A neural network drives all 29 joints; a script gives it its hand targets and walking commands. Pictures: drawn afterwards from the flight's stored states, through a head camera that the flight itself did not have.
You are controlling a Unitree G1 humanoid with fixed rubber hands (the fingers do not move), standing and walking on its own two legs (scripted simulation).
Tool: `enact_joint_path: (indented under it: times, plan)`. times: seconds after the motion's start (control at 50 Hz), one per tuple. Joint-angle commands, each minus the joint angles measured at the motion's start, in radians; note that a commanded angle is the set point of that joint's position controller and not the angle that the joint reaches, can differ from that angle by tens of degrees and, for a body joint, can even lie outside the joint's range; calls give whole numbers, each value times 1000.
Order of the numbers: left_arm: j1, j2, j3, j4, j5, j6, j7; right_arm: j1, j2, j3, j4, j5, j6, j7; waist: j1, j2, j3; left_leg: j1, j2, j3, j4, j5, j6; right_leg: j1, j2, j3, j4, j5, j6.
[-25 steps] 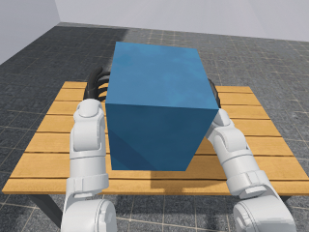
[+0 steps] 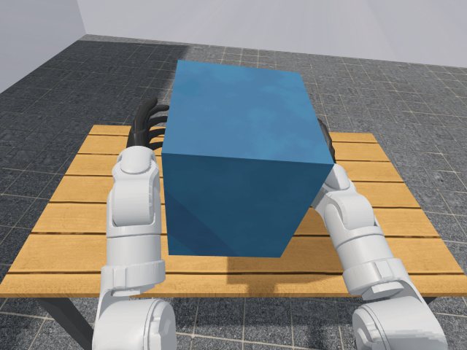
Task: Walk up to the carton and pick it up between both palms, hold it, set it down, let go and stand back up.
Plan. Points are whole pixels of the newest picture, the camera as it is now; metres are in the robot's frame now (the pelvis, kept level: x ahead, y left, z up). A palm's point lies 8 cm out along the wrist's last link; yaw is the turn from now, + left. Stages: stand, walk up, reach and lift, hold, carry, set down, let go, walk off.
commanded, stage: hold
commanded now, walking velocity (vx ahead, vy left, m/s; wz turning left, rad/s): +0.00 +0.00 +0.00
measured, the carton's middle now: (232, 165) +0.36 +0.01 +0.15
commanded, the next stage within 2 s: none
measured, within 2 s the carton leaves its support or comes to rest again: neither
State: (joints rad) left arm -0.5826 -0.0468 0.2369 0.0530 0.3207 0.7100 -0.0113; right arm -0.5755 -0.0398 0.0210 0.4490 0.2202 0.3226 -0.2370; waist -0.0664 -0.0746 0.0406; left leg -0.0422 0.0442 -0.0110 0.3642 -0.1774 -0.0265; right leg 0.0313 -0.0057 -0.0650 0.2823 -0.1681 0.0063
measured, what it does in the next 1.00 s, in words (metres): stands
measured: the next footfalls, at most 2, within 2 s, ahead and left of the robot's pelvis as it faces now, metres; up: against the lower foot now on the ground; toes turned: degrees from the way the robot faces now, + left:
none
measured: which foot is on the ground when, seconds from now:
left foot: down 0.00-1.00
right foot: down 0.00-1.00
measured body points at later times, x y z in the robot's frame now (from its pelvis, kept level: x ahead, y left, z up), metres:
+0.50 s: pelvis +0.00 +0.00 +0.00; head -0.04 +0.03 +0.45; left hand +0.37 +0.16 +0.20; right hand +0.36 -0.14 +0.18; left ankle +0.03 +0.13 -0.75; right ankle +0.00 -0.12 -0.75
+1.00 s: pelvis +0.00 +0.00 +0.00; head -0.04 +0.04 +0.45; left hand +0.37 +0.16 +0.19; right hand +0.37 -0.13 +0.16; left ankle +0.03 +0.13 -0.75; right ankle +0.00 -0.12 -0.75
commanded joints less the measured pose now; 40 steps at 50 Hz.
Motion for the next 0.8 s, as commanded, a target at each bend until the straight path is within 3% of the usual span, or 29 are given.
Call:
enact_joint_path:
  times: [0.0,0.02,0.06,0.08,0.14,0.16,0.18,0.2,0.24,0.26,0.3,0.32,0.36,0.38,0.4,0.42,0.46,0.48,0.5,0.52,0.54,0.56,0.58,0.6,0.64,0.68,0.72,0.76,0.78]
  plan:
    - [-513,-558,-493,-68,-148,-37,-141,-833,542,371,-386,59,-87,107,-14,118,-372,149,-75,36,-40,274,-13,22,76,-8,-32,174,23]
    - [-503,-564,-508,-95,-142,-42,-137,-854,557,418,-413,93,-95,106,1,131,-414,158,-84,36,-23,327,-7,55,73,-1,-33,228,27]
    - [-502,-566,-530,-114,-188,-52,-131,-956,596,435,-558,95,-117,102,20,93,-524,188,-85,26,-4,359,3,57,76,6,-13,301,38]
    - [-538,-581,-566,-143,-211,-70,-128,-939,607,447,-573,88,-123,100,6,99,-528,169,-89,31,1,373,-5,56,76,-4,-4,320,37]
    - [-511,-561,-543,-126,-189,-68,-125,-839,587,446,-488,78,-100,92,-10,92,-470,181,-90,33,-6,358,2,48,74,2,-21,299,39]
    - [-544,-542,-556,-125,-199,-71,-125,-874,584,434,-514,70,-100,93,-19,93,-487,170,-82,30,-7,330,-1,39,75,-3,-15,276,30]
    - [-547,-536,-523,-111,-167,-67,-128,-862,569,416,-461,70,-90,100,-4,113,-438,155,-88,33,-22,288,-3,27,71,-5,-23,235,27]
    - [-488,-519,-487,-84,-151,-49,-139,-820,563,414,-410,72,-82,98,-8,89,-392,146,-87,41,-28,284,11,49,66,0,-33,233,33]
    - [-497,-516,-473,-69,-150,-41,-153,-829,561,400,-425,56,-79,96,-6,77,-403,131,-87,43,-40,228,17,49,60,1,-29,201,35]
    - [-517,-490,-423,-29,-137,-43,-155,-853,553,378,-362,44,-72,98,-1,51,-354,112,-88,44,-61,181,29,47,54,1,-45,154,40]
    - [-519,-521,-480,-59,-167,-45,-159,-872,566,374,-438,47,-86,92,-18,67,-392,128,-91,44,-44,224,17,45,55,-3,-27,225,38]
    - [-554,-534,-482,-56,-170,-60,-153,-904,572,396,-446,56,-92,97,-14,52,-430,122,-85,37,-49,216,18,56,67,-10,-39,181,40]
    - [-532,-588,-568,-152,-227,-71,-137,-909,603,433,-562,73,-116,94,-8,101,-560,188,-83,27,-5,358,-3,66,75,-10,-7,294,34]
    - [-611,-597,-622,-198,-236,-90,-124,-916,609,447,-555,81,-124,95,-22,135,-600,204,-77,18,13,371,-19,43,77,-18,2,290,29]
    - [-553,-594,-607,-172,-231,-80,-124,-902,594,443,-558,98,-113,88,-28,138,-598,230,-83,19,33,454,-24,47,82,-7,-2,350,27]
    - [-537,-578,-607,-160,-214,-79,-123,-842,586,454,-518,86,-101,83,-25,164,-555,223,-88,18,29,424,-28,35,78,2,-6,345,32]
    - [-506,-527,-530,-54,-159,-54,-130,-860,550,405,-428,59,-77,88,-12,142,-394,149,-85,27,-25,262,-10,-2,69,-1,-35,178,27]
    - [-501,-507,-486,-57,-138,-45,-139,-832,545,385,-377,62,-70,96,-18,107,-353,145,-81,33,-36,233,6,23,67,-5,-38,173,26]
    - [-525,-477,-444,-10,-123,-35,-146,-838,515,364,-328,38,-61,101,-15,78,-277,89,-83,40,-71,122,18,2,58,0,-56,78,25]
    - [-528,-495,-414,14,-106,-27,-160,-834,531,317,-294,29,-60,101,-28,79,-243,59,-86,45,-84,95,27,9,50,0,-54,65,26]
    - [-475,-474,-352,56,-73,-3,-174,-820,514,309,-265,16,-49,106,1,67,-185,63,-87,51,-99,95,37,-1,42,-3,-64,56,32]
    - [-503,-474,-331,7,-80,-15,-181,-793,544,316,-273,24,-53,108,5,53,-233,84,-93,56,-88,146,35,49,41,1,-57,119,36]
    - [-505,-483,-373,-11,-96,-24,-183,-805,559,353,-305,29,-63,101,3,53,-275,81,-97,60,-82,155,27,57,42,-12,-50,152,45]
    - [-520,-516,-418,-97,-124,-40,-180,-808,584,379,-354,60,-81,97,-12,81,-353,119,-98,54,-47,272,15,97,46,-2,-27,277,49]
    - [-552,-566,-509,-122,-161,-53,-171,-864,580,408,-451,81,-104,91,-27,119,-480,191,-91,44,-12,388,-12,88,70,-14,-17,326,41]
    - [-609,-591,-585,-156,-214,-82,-144,-950,610,440,-562,81,-128,95,-12,145,-598,217,-88,24,16,419,-21,62,78,-20,-5,309,40]
    - [-582,-605,-609,-141,-240,-88,-128,-950,602,428,-554,68,-135,98,-28,150,-564,211,-80,23,19,383,-22,11,78,-20,-12,267,26]
    - [-596,-562,-565,-84,-215,-83,-125,-945,590,406,-489,58,-118,101,-20,124,-491,183,-78,21,-6,287,-3,-6,72,-14,-26,189,26]
    - [-550,-560,-529,-63,-168,-72,-125,-889,577,398,-413,59,-104,105,-10,146,-432,177,-78,28,-19,283,1,0,69,-11,-28,187,22]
